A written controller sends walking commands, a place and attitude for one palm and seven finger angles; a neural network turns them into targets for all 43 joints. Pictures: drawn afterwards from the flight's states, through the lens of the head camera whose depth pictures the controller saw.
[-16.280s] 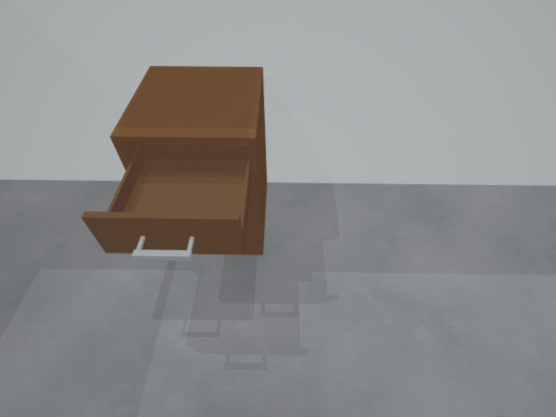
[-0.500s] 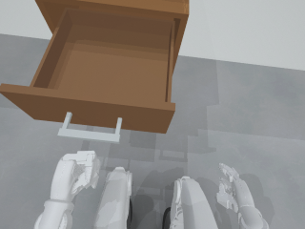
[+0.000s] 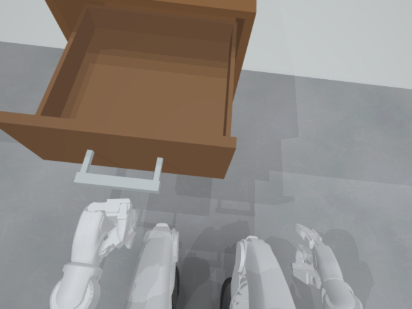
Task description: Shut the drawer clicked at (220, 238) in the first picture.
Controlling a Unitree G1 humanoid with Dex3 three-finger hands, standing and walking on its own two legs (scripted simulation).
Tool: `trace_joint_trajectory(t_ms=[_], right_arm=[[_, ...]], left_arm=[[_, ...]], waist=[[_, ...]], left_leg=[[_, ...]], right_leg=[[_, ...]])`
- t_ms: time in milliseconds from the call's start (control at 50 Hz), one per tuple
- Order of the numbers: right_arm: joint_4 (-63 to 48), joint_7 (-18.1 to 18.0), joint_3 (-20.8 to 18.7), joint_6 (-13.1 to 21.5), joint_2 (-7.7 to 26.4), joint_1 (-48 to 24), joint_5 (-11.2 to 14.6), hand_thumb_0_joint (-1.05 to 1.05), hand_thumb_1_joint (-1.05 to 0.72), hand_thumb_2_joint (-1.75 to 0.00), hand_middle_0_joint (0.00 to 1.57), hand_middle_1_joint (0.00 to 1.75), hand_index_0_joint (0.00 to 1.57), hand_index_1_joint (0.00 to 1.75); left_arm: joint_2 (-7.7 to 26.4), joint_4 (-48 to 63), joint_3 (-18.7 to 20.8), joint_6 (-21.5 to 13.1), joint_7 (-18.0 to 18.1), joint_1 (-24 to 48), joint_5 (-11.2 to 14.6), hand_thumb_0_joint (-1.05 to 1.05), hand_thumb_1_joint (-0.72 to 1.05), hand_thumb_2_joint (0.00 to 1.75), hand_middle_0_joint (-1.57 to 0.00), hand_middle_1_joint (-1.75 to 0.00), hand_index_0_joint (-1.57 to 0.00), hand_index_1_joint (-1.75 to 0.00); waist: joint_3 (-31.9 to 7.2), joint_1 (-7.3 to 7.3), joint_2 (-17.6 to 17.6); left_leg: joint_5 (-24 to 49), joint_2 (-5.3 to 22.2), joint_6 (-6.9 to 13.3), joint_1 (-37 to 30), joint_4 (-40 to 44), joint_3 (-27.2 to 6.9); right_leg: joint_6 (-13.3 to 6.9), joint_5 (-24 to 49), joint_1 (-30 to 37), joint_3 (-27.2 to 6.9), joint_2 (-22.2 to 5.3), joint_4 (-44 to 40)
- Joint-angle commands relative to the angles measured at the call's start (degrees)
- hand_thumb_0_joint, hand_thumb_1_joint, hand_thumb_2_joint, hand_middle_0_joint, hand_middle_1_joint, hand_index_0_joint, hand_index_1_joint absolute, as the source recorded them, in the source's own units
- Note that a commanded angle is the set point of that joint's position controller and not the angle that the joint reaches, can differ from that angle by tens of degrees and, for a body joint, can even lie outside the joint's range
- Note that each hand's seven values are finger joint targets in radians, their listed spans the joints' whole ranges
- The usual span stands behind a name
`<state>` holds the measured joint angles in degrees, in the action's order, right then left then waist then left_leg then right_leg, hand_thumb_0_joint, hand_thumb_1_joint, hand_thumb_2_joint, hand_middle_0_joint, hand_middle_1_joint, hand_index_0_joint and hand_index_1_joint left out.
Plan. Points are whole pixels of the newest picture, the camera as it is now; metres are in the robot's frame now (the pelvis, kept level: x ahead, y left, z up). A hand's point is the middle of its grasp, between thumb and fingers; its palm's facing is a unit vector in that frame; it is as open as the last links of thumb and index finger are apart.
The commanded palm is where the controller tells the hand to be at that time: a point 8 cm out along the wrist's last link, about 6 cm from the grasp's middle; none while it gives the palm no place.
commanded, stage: push the drawer shut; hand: left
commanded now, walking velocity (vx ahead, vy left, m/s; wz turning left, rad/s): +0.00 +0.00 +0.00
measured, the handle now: (121, 171) +0.35 +0.19 +0.00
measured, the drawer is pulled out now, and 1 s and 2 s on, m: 0.30 0.24 0.10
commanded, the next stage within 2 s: none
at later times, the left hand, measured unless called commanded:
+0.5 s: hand (132, 215) +0.28 +0.15 -0.01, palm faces -0.07 -1.00 -0.03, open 3.0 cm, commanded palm +0.28 +0.20 +0.00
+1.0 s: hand (137, 182) +0.33 +0.16 -0.01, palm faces -0.07 -1.00 -0.04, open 3.2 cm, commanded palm +0.34 +0.20 +0.00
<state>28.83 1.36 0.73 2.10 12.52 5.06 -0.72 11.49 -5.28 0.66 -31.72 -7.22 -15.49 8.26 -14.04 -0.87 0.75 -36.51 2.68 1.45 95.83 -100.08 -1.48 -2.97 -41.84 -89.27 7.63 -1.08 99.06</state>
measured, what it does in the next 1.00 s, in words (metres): stands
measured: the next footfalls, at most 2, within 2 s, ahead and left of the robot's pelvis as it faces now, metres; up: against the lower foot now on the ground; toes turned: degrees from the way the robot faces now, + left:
none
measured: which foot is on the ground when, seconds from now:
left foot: down 0.00-1.00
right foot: down 0.00-1.00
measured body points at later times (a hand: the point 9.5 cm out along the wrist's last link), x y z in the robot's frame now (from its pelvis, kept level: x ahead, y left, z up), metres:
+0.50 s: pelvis +0.00 +0.00 +0.00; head +0.15 +0.03 +0.42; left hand +0.27 +0.21 +0.00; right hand +0.20 -0.23 -0.11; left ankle +0.06 +0.11 -0.50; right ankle +0.03 -0.10 -0.50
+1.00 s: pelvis -0.01 +0.01 +0.00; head +0.14 +0.05 +0.42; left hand +0.33 +0.21 +0.00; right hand +0.16 -0.23 -0.10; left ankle +0.06 +0.11 -0.50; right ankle +0.03 -0.10 -0.50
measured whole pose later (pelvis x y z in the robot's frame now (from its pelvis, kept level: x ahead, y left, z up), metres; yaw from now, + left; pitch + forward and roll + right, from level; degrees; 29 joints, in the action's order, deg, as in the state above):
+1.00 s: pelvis -0.01 +0.01 +0.00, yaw -1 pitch +31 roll -6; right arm 30.9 0.6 2.2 -0.7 14.4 8.0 -0.9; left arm 14.0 -20.9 3.0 -28.7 -4.5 7.6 7.0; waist -13.4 -3.7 1.2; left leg -34.5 2.7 2.7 96.3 -99.0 -1.2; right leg -1.7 -39.1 -89.6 7.2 -0.9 97.2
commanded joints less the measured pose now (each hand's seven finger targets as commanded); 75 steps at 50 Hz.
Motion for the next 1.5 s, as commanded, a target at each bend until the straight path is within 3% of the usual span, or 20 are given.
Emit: trace_joint_trajectory(t_ms=[0, 20, 120, 260, 320, 340, 380, 500, 540, 620, 800, 1000, 1140, 1180, 1220, 1280, 1380, 1480], right_arm=[[-7.36, -0.94, -3.81, 2.88, 8.37, -0.38, 0.40, 0.00, -0.90, -0.90, 0.20, 0.30, 0.20, 0.30], [-7.63, -0.72, -3.80, 2.91, 8.32, -0.52, 0.33, 0.00, -0.90, -0.90, 0.20, 0.30, 0.20, 0.30], [-7.09, -0.80, -3.76, 2.50, 8.50, 0.05, 0.37, 0.00, -0.90, -0.90, 0.20, 0.30, 0.20, 0.30], [-6.95, -0.92, -3.70, 1.96, 8.96, 0.60, 0.46, 0.00, -0.90, -0.90, 0.20, 0.30, 0.20, 0.30], [-6.94, -0.88, -3.51, 1.77, 9.17, 0.73, 0.40, 0.00, -0.90, -0.90, 0.20, 0.30, 0.20, 0.30], [-6.57, -0.93, -3.51, 1.75, 9.25, 0.83, 0.39, 0.00, -0.90, -0.90, 0.20, 0.30, 0.20, 0.30], [-6.24, -1.13, -3.40, 1.67, 9.52, 1.11, 0.36, 0.00, -0.90, -0.90, 0.20, 0.30, 0.20, 0.30], [-4.96, -1.53, -3.15, 1.85, 10.19, 1.57, 0.12, 0.00, -0.90, -0.90, 0.20, 0.30, 0.20, 0.30], [-4.83, -1.58, -3.18, 1.67, 10.50, 1.73, 0.10, 0.00, -0.90, -0.90, 0.20, 0.30, 0.20, 0.30], [-4.68, -1.78, -2.98, 1.21, 11.01, 2.29, 0.11, 0.00, -0.90, -0.90, 0.20, 0.30, 0.20, 0.30], [-4.85, -1.83, -2.61, -0.27, 11.49, 2.99, 0.36, 0.00, -0.90, -0.90, 0.20, 0.30, 0.20, 0.30], [-3.30, -1.75, -2.66, -0.92, 11.81, 4.54, -0.02, 0.00, -0.90, -0.90, 0.20, 0.30, 0.20, 0.30], [-2.63, -1.45, -2.96, -1.76, 12.41, 5.52, -0.32, 0.00, -0.90, -0.90, 0.20, 0.30, 0.20, 0.30], [-2.70, -1.43, -3.01, -2.12, 12.52, 5.85, -0.19, 0.00, -0.90, -0.90, 0.20, 0.30, 0.20, 0.30], [-2.60, -1.39, -3.04, -2.42, 12.49, 6.01, -0.28, 0.00, -0.90, -0.90, 0.20, 0.30, 0.20, 0.30], [-2.17, -1.63, -2.95, -2.86, 12.34, 6.34, -0.11, 0.00, -0.90, -0.90, 0.20, 0.30, 0.20, 0.30], [-1.27, -1.99, -2.69, -2.95, 12.29, 6.85, -0.31, 0.00, -0.90, -0.90, 0.20, 0.30, 0.20, 0.30], [-0.85, -1.83, -2.77, -3.49, 12.24, 7.90, -0.48, 0.00, -0.90, -0.90, 0.20, 0.30, 0.20, 0.30]], left_arm=[[4.85, 12.21, 3.33, -4.94, -0.72, 0.93, 0.93, 0.00, 0.90, 0.90, -1.40, -1.60, -1.40, -1.60], [3.67, 13.13, 2.37, -4.89, -0.69, 0.41, 1.07, 0.00, 0.90, 0.90, -1.40, -1.60, -1.40, -1.60], [3.69, 11.93, 2.59, -3.75, 0.04, 3.31, 1.12, 0.00, 0.90, 0.90, -1.40, -1.60, -1.40, -1.60], [4.30, 9.65, 3.23, -2.91, -0.35, 6.34, 1.05, 0.00, 0.90, 0.90, -1.40, -1.60, -1.40, -1.60], [4.51, 9.85, 3.24, -2.86, -0.19, 8.94, 1.24, 0.00, 0.90, 0.90, -1.40, -1.60, -1.40, -1.60], [4.52, 9.99, 3.05, -2.96, -0.10, 10.80, 1.31, 0.00, 0.90, 0.90, -1.40, -1.60, -1.40, -1.60], [5.35, 8.65, 4.13, -3.19, 0.19, 12.57, 1.14, 0.00, 0.90, 0.90, -1.40, -1.60, -1.40, -1.60], [5.49, 7.12, 3.37, -3.80, 1.11, 21.91, 0.56, 0.00, 0.90, 0.90, -1.40, -1.60, -1.40, -1.60], [5.15, 6.29, 2.98, -3.57, 1.30, 24.17, 0.39, 0.00, 0.90, 0.90, -1.40, -1.60, -1.40, -1.60], [6.57, 5.12, 4.13, -2.39, 1.66, 26.94, 0.20, 0.00, 0.90, 0.90, -1.40, -1.60, -1.40, -1.60], [6.85, 0.39, 4.96, 0.12, 2.71, 30.51, 0.08, 0.00, 0.90, 0.90, -1.40, -1.60, -1.40, -1.60], [7.65, -6.75, 5.88, -1.97, 3.72, 41.22, -1.09, 0.00, 0.90, 0.90, -1.40, -1.60, -1.40, -1.60], [7.40, -7.48, 5.48, -2.17, 3.46, 46.75, -1.34, 0.00, 0.90, 0.90, -1.40, -1.60, -1.40, -1.60], [7.72, -8.31, 5.89, -1.72, 3.45, 46.84, -1.41, 0.00, 0.90, 0.90, -1.40, -1.60, -1.40, -1.60], [7.57, -8.42, 5.72, -1.41, 3.58, 48.67, -1.53, 0.00, 0.90, 0.90, -1.40, -1.60, -1.40, -1.60], [8.33, -11.53, 6.65, -0.96, 3.78, 51.01, -1.67, 0.00, 0.90, 0.90, -1.40, -1.60, -1.40, -1.60], [10.05, -14.86, 8.23, -1.75, 4.06, 57.44, -2.03, 0.00, 0.90, 0.90, -1.40, -1.60, -1.40, -1.60], [10.38, -17.20, 8.79, -2.03, 3.82, 60.29, -2.26, 0.00, 0.90, 0.90, -1.40, -1.60, -1.40, -1.60]], waist=[[-23.47, 0.39, 4.10], [-24.30, 0.51, 5.12], [-23.64, -1.08, 2.40], [-23.89, -0.94, 1.99], [-23.74, -1.10, 3.72], [-23.81, -1.81, 3.27], [-23.10, -1.88, 2.29], [-23.36, -3.08, 4.69], [-23.99, -3.41, 3.97], [-25.59, -2.98, 5.25], [-24.45, -3.01, 4.91], [-22.98, -4.63, 5.59], [-28.04, -4.75, 8.42], [-27.92, -4.88, 6.67], [-28.97, -5.18, 7.51], [-26.91, -5.97, 4.67], [-26.89, -6.48, 5.66], [-29.46, -6.57, 6.86]], left_leg=[[13.26, -2.41, -0.05, -24.09, 11.89, -3.25], [13.81, -2.40, -0.14, -25.36, 12.21, -3.32], [14.33, -2.25, 0.25, -23.87, 11.05, -3.26], [14.07, -2.27, 0.21, -23.31, 10.90, -3.07], [13.52, -2.21, 0.12, -23.99, 11.39, -3.21], [13.34, -2.13, 0.21, -24.02, 11.06, -3.24], [12.28, -2.16, 0.25, -22.84, 10.85, -3.24], [9.43, -2.12, 0.12, -24.30, 11.35, -4.17], [8.33, -2.21, 0.14, -24.66, 11.58, -4.27], [7.55, -2.17, -0.05, -25.98, 12.56, -4.67], [5.29, -1.77, -0.25, -27.02, 15.03, -5.60], [5.55, -1.72, -0.46, -26.77, 14.80, -5.82], [10.37, -1.65, -0.84, -31.54, 14.64, -6.40], [10.67, -1.52, -0.72, -31.20, 14.57, -6.38], [11.53, -1.51, -0.69, -31.76, 14.38, -6.31], [9.97, -1.66, -0.28, -28.36, 13.58, -5.46], [9.17, -1.89, -0.20, -26.73, 12.69, -4.98], [11.66, -1.74, -0.27, -28.00, 12.20, -4.79]], right_leg=[[0.13, 12.15, 10.19, -5.70, 2.17, -14.58], [0.14, 12.53, 10.04, -5.46, 2.07, -14.54], [0.55, 13.83, 10.39, -5.60, 2.15, -14.91], [0.49, 13.96, 11.13, -5.79, 2.20, -15.03], [0.38, 13.12, 10.25, -5.67, 2.21, -15.20], [0.51, 13.24, 9.84, -5.63, 2.15, -15.25], [0.48, 12.23, 9.72, -5.69, 2.27, -15.26], [0.40, 10.11, 5.73, -4.83, 2.21, -14.58], [0.51, 9.58, 5.91, -4.73, 2.03, -14.85], [0.42, 9.21, 6.21, -4.61, 1.94, -14.99], [0.48, 8.55, 5.64, -4.01, 2.17, -15.63], [0.50, 9.30, 3.69, -3.83, 2.21, -15.03], [0.41, 12.53, 3.43, -3.64, 1.71, -14.04], [0.52, 12.78, 4.44, -3.70, 1.88, -14.48], [0.59, 13.27, 4.24, -3.70, 1.75, -14.33], [0.91, 12.47, 5.73, -4.21, 2.00, -15.32], [0.94, 11.89, 5.32, -4.56, 2.09, -15.09], [0.90, 13.32, 5.68, -4.67, 2.17, -14.79]])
